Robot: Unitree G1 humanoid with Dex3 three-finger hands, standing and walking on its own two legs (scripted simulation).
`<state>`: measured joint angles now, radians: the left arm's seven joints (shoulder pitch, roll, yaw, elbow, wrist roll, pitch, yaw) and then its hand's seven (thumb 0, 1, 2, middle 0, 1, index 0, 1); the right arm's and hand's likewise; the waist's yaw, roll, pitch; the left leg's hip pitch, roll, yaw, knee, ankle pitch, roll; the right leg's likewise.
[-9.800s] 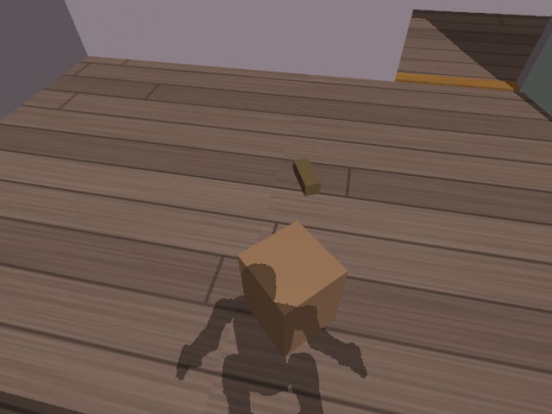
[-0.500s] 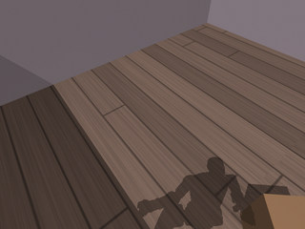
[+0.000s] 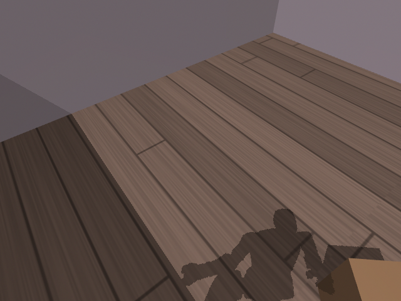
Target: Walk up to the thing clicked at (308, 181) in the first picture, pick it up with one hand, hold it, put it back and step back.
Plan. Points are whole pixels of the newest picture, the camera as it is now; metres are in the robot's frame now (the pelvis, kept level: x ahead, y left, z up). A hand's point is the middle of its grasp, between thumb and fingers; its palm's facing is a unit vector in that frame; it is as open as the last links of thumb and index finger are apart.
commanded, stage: stand
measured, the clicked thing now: out of the picture +0.71 -1.18 -0.75
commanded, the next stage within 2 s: walk up in 1.52 s
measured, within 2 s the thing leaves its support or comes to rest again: neither
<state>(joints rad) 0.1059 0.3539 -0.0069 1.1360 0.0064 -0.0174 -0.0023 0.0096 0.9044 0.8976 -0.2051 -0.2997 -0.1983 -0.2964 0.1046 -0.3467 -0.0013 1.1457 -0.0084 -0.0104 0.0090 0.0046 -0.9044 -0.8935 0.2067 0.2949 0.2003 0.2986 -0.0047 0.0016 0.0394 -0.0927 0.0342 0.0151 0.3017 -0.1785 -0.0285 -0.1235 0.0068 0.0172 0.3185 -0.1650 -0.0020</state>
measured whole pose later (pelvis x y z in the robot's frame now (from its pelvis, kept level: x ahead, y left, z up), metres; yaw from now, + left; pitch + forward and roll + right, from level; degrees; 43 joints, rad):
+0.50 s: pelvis +0.00 +0.00 +0.00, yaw +0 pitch -2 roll +0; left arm 0.11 0.36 0.00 1.13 0.01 -0.01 0.00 0.01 0.90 0.90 -0.21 -0.30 -0.20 -0.30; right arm 0.11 -0.35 0.00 1.14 -0.01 -0.01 0.01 0.00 -0.90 -0.89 0.21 0.29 0.20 0.30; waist 0.00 0.00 0.04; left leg -0.08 0.04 0.01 0.30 -0.18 -0.03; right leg -0.12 0.01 0.01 0.32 -0.17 0.00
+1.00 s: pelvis +0.01 +0.00 +0.00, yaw +0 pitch -2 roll +0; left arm 0.12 0.36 0.00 1.13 0.01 -0.01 0.00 0.01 0.90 0.90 -0.21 -0.30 -0.20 -0.30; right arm 0.12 -0.35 0.00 1.14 -0.01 -0.01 0.00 0.00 -0.90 -0.89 0.21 0.29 0.20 0.30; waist 0.00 0.00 0.04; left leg -0.08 0.04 0.01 0.30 -0.19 -0.03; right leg -0.11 0.01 0.01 0.31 -0.17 0.00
